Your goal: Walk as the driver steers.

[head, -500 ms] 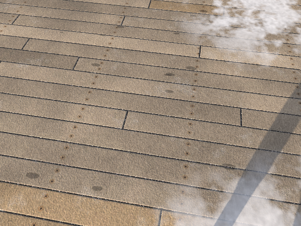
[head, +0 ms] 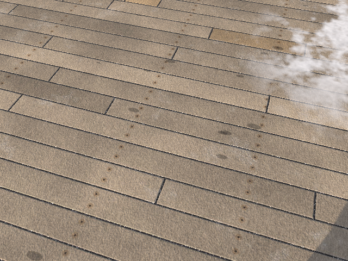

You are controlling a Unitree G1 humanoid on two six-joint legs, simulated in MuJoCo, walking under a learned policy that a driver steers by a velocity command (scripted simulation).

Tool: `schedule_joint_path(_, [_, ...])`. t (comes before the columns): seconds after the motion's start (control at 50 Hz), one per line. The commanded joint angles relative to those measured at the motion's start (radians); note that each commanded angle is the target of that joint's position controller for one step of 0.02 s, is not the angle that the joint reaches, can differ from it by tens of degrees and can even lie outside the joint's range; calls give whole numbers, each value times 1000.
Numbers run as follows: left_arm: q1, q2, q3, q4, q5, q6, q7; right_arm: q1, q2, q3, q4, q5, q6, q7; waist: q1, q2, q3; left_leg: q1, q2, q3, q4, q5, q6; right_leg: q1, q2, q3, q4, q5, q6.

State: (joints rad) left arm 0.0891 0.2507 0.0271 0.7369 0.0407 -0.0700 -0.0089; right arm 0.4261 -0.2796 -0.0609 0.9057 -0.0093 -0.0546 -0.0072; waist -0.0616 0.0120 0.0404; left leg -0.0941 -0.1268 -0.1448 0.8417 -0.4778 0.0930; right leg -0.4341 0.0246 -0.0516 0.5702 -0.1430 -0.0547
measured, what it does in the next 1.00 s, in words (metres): walks ahead: left foot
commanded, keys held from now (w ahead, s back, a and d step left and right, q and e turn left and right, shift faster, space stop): w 1.00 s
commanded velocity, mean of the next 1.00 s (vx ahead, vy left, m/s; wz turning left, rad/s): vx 0.50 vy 0.00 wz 0.05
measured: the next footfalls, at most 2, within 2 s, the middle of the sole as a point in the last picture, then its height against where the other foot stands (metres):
left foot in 0.48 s outside the picture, level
right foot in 1.04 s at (189, 200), level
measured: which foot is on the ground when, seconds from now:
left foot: up 0.00-0.46, down 0.48-1.00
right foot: down 0.00-0.50, up 0.52-1.00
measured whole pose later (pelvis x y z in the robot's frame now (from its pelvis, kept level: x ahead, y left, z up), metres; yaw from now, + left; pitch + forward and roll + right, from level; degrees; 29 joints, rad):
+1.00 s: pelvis +0.52 +0.03 +0.01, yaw +1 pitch +1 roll +2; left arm 0.03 0.21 0.02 0.82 0.03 -0.03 -0.03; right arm 0.46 -0.20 -0.03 1.04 -0.02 -0.08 -0.01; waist -0.07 -0.03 0.04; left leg 0.14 -0.08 0.06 0.17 -0.33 0.06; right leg -0.54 -0.04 -0.07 0.58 -0.09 -0.06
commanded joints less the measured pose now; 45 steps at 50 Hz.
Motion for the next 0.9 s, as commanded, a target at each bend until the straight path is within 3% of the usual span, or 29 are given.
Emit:
schedule_joint_path(0.02, [194,135,52,11,-23,8,1,7,-109,-15,-68,-15,-13,6,83,-46,-76,-499,81,4,415,101,-1,453,-379,610,-323,-268,-186])
schedule_joint_path(0.04, [163,104,43,17,-16,3,-2,-41,-89,-8,-81,-14,-14,13,73,-21,-33,-480,112,15,369,149,-5,376,-326,488,-344,-142,-163])
schedule_joint_path(0.06, [184,92,36,34,-15,-5,-1,-72,-85,-8,-86,-23,-9,18,70,-44,-11,-459,132,26,325,161,-11,339,-282,394,-345,23,-139])
schedule_joint_path(0.08, [186,92,34,52,-21,-9,2,-44,-68,-3,-84,-29,2,26,45,-85,-32,-426,144,44,299,171,-22,313,-252,337,-367,42,-128])
schedule_joint_path(0.1, [203,97,35,65,-24,-19,-1,-35,-63,0,-78,-31,9,31,41,-112,-40,-411,145,57,286,173,-31,301,-250,319,-375,107,-141])
schedule_joint_path(0.14, [237,98,36,91,-33,-32,-5,-73,-53,4,-85,-34,17,37,38,-102,-26,-456,161,82,252,196,-46,312,-238,266,-398,180,-153])
schedule_joint_path(0.16, [249,107,39,99,-34,-33,-5,-111,-48,7,-96,-34,18,40,41,-93,-16,-493,176,99,221,226,-54,324,-234,243,-417,176,-156])
schedule_joint_path(0.18, [260,88,34,110,-35,-31,-4,-150,-45,8,-101,-35,23,43,48,-70,-10,-526,183,121,216,276,-57,335,-196,203,-433,169,-131])
schedule_joint_path(0.2, [278,118,39,115,-36,-31,-5,-184,-29,16,-123,-34,22,46,51,-116,-1,-541,204,127,146,299,-67,326,-225,207,-444,190,-152])
schedule_joint_path(0.22, [297,99,36,130,-37,-30,-6,-246,-34,20,-138,-33,19,46,67,-93,29,-570,214,143,98,327,-75,340,-210,182,-449,250,-149])
schedule_joint_path(0.3, [352,110,37,163,-35,-28,-4,-396,-5,39,-178,-24,11,51,104,-83,32,-503,194,196,-145,439,-83,361,-184,110,-440,317,-127])
schedule_joint_path(0.36, [389,123,38,187,-31,-24,1,-450,-18,39,-193,-20,8,46,117,-85,32,-462,172,210,-228,434,-61,421,-218,116,-409,367,-121])
schedule_joint_path(0.42, [366,140,42,198,-25,-16,10,-414,-40,29,-188,-22,1,36,79,-91,21,-378,147,206,-294,345,-18,482,-254,116,-319,522,-104])
schedule_joint_path(0.44, [355,146,43,201,-24,-12,12,-341,-53,21,-163,-25,-4,30,46,-89,-17,-280,119,216,-327,320,0,487,-245,103,-228,633,-92])
schedule_joint_path(0.46, [349,140,40,204,-27,-7,12,-202,-70,9,-112,-33,-14,21,-15,-55,-91,-102,95,228,-391,342,26,454,-206,65,-59,672,-73])
schedule_joint_path(0.48, [342,115,30,182,-32,-7,11,-29,-128,-10,-69,-53,-23,9,-78,4,-202,148,225,89,-402,286,74,292,-162,30,183,465,-53])
schedule_joint_path(0.5, [442,4,4,147,-63,-8,3,51,-234,-39,-62,-68,-19,2,-47,232,-328,428,524,-375,-477,165,196,-66,1,-42,563,-122,-2])
schedule_joint_path(0.52, [410,112,33,166,-31,-1,11,18,-200,-36,-61,-20,-6,9,-46,146,-310,361,541,-524,-566,157,210,-167,21,78,672,-373,-18])
schedule_joint_path(0.54, [336,118,41,148,-26,0,8,-82,-148,-22,-67,-6,-3,12,0,84,-152,226,491,-355,-576,136,182,-207,-39,107,684,-293,-29])
schedule_joint_path(0.56, [286,97,37,144,-21,-5,2,-120,-84,-4,-67,-8,-15,20,18,33,-51,82,433,-232,-597,328,136,-170,-76,120,622,-222,-32])
schedule_joint_path(0.58, [298,68,32,147,-25,2,-4,-165,-73,-2,-67,-7,-18,16,56,72,-49,36,395,-159,-636,284,119,-141,-97,97,574,-188,-23])
schedule_joint_path(0.62, [313,59,29,164,-2,26,-16,-175,-49,6,-53,-4,-30,12,85,87,-28,-71,344,-81,-692,340,103,-64,-115,80,532,-146,0])
schedule_joint_path(0.66, [277,53,30,156,-4,37,-24,-130,-60,2,-25,2,-45,13,93,46,-16,-58,329,-28,-712,434,114,-97,-125,67,502,-105,18])
schedule_joint_path(0.68, [246,54,32,155,-5,44,-26,-120,-55,2,-13,3,-46,12,92,30,-7,-49,297,5,-727,420,93,-131,-128,55,496,-61,22])
schedule_joint_path(0.7, [217,44,29,135,-4,46,-28,-96,-85,-4,-5,6,-48,12,89,68,1,-51,324,-1,-743,423,112,-156,-143,56,451,-29,32])
schedule_joint_path(0.72, [162,59,32,126,-3,46,-26,-62,-55,2,13,8,-47,13,71,40,35,-25,306,21,-744,503,98,-208,-148,47,438,-2,37])
schedule_joint_path(0.74, [128,47,28,109,-5,46,-26,-41,-67,1,23,8,-46,13,67,63,31,-8,317,21,-748,491,110,-231,-151,44,392,25,46])
schedule_joint_path(0.8, [26,46,24,85,-11,42,-26,2,-59,4,45,4,-42,10,41,25,41,46,301,50,-750,540,101,-261,-142,26,270,100,56])
schedule_joint_path(0.9, [-118,34,10,35,-14,34,-24,80,-58,8,92,-6,-39,2,3,40,70,145,311,93,-715,664,104,-233,-97,-16,78,131,31])
Keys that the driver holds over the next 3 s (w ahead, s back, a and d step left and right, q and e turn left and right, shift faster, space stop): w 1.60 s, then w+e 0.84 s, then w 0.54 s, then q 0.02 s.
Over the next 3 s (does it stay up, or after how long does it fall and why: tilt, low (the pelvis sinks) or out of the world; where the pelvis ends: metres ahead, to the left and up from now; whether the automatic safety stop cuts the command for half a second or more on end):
stays up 1.56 -0.11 0.02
